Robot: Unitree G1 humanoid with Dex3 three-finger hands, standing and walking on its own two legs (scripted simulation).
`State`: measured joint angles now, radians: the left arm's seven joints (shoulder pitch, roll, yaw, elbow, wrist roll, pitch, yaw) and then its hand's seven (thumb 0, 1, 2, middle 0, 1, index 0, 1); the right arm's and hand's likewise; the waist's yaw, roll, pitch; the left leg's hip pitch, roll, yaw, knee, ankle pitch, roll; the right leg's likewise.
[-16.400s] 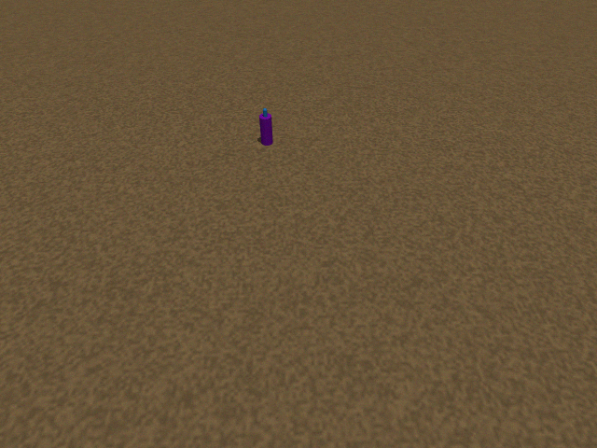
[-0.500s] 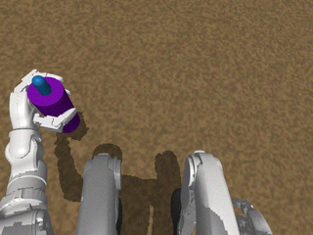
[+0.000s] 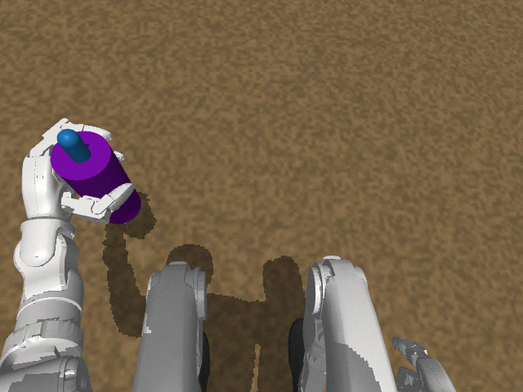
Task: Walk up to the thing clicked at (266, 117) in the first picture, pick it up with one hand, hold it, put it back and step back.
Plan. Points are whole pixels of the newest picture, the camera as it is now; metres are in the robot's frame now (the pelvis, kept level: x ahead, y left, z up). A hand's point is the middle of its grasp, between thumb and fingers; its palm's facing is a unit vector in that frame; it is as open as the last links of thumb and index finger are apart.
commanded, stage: lift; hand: left
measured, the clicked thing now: (98, 177) +0.43 +0.23 -0.01
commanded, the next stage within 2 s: hold in 1.90 s
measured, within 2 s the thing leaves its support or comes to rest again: neither
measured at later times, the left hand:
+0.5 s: hand (48, 128) +0.41 +0.21 +0.14, palm faces +0.12 -0.99 -0.03, open 9.5 cm
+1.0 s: hand out of the picture +0.39 +0.21 +0.28, palm faces +0.13 -0.99 -0.03, open 9.5 cm
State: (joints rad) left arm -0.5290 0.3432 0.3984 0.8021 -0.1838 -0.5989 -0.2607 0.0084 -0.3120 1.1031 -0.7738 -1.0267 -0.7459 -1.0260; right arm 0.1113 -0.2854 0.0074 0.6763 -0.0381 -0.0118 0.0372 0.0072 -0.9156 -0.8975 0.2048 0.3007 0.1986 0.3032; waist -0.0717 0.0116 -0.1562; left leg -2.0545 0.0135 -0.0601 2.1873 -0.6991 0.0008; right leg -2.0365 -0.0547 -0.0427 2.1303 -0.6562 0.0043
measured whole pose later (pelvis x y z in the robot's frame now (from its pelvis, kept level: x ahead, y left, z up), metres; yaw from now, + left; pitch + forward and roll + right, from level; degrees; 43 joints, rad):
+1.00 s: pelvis +0.05 +0.01 +0.24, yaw +2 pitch +19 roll -3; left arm -0.13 0.24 0.18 0.31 -0.19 -0.31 -0.07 0.01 -0.32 1.11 -0.78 -1.01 -0.75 -1.01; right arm 0.20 -0.23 -0.01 0.62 0.04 -0.06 -0.03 0.01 -0.89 -0.89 0.20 0.30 0.20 0.30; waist -0.02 0.02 -0.14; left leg -1.12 0.03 -0.03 1.36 -0.58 0.00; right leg -1.10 -0.03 -0.06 1.30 -0.53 0.02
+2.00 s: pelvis +0.08 +0.00 +0.32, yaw +2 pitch +9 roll -1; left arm -0.12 0.18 0.15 0.39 -0.18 -0.35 -0.08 0.01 -0.32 1.11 -0.78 -1.02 -0.75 -1.02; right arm 0.24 -0.23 -0.02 0.65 0.01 -0.04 -0.03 0.01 -0.90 -0.90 0.20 0.30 0.20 0.30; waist -0.02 0.02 -0.05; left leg -0.63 0.04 -0.01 0.94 -0.46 -0.01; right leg -0.63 -0.02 -0.04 0.90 -0.42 0.01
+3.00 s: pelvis +0.08 +0.00 +0.33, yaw +2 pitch +5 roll -1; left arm -0.12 0.17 0.13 0.39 -0.17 -0.34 -0.05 0.01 -0.31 1.11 -0.78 -1.02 -0.75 -1.02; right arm 0.23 -0.22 -0.01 0.67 0.01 -0.05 -0.02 0.01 -0.90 -0.90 0.20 0.30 0.20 0.30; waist -0.01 0.02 -0.03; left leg -0.52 0.03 0.00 0.84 -0.42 -0.01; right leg -0.52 -0.02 -0.04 0.81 -0.38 0.01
